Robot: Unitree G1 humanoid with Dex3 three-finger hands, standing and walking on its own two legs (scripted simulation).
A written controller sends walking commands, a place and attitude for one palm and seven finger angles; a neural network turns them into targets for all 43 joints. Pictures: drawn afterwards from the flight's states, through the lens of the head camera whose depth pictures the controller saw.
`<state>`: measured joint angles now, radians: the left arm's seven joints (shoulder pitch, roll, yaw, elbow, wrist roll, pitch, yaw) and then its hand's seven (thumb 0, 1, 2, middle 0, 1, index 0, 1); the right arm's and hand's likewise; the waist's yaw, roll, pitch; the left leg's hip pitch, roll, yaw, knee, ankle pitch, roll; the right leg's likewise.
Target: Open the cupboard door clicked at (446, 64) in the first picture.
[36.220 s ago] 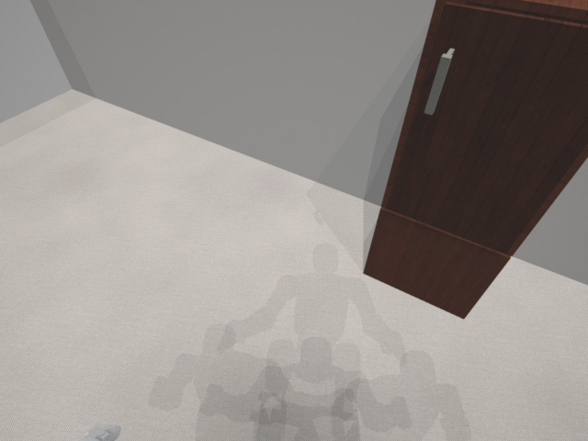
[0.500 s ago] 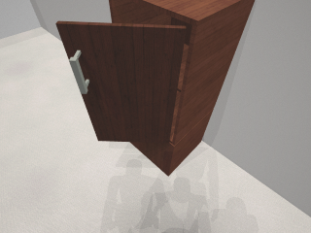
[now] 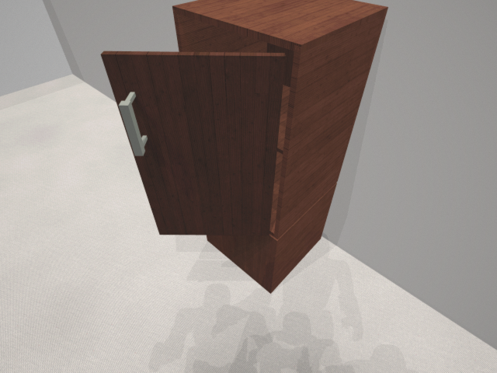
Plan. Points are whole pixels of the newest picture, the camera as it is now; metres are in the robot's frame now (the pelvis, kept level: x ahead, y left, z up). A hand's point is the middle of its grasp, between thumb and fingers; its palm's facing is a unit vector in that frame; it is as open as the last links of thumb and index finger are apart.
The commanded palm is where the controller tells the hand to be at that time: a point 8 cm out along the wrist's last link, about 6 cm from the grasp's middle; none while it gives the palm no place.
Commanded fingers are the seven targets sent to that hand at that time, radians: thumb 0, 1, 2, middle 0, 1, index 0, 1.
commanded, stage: look again from close up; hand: left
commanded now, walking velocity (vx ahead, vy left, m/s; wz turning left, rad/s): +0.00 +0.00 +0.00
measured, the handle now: (135, 124) +0.59 +0.29 +0.11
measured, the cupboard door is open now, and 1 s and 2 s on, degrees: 42 42 42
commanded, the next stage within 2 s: shuffle to correct the standing spot in 0.22 s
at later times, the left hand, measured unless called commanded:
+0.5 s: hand out of the picture -0.04 +0.21 -0.17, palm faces +0.02 -0.97 -0.22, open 7.4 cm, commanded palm none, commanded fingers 0.00 0.90 0.90 -0.20 -0.30 -0.20 -0.30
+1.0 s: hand out of the picture +0.06 +0.23 -0.17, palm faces +0.14 -0.97 -0.20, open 7.3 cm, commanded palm none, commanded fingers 0.00 0.90 0.90 -0.20 -0.30 -0.20 -0.30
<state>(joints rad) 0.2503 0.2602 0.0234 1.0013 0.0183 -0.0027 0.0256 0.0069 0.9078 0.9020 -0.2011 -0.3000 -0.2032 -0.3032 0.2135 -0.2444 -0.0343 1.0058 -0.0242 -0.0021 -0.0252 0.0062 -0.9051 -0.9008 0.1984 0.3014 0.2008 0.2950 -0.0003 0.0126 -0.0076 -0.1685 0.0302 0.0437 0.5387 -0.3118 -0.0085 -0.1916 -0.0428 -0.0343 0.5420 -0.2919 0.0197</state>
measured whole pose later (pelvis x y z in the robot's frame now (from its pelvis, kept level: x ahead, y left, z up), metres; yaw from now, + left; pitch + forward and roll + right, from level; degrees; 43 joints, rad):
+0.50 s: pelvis -0.03 +0.02 +0.01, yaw +0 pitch -1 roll +0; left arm 0.33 0.21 0.01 1.06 0.03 0.03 0.01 0.01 0.91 0.90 -0.20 -0.30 -0.20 -0.30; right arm 0.32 -0.21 -0.01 1.08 -0.03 0.04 0.00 0.01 -0.90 -0.90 0.20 0.30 0.20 0.30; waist 0.01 0.00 0.01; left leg -0.24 0.01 0.04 0.50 -0.29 0.01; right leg -0.24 -0.05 -0.03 0.46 -0.27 0.03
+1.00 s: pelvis +0.06 +0.06 +0.00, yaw +3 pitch -1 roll -2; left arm 0.34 0.12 0.05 1.03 0.03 -0.06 0.03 0.01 0.93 0.90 -0.20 -0.30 -0.20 -0.30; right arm 0.35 -0.15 -0.04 1.10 -0.02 0.02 0.00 0.01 -0.90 -0.90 0.20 0.30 0.20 0.30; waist 0.01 0.05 0.02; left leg -0.41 0.03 0.08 0.97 -0.42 0.02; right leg -0.14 -0.07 -0.17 0.48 -0.31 0.02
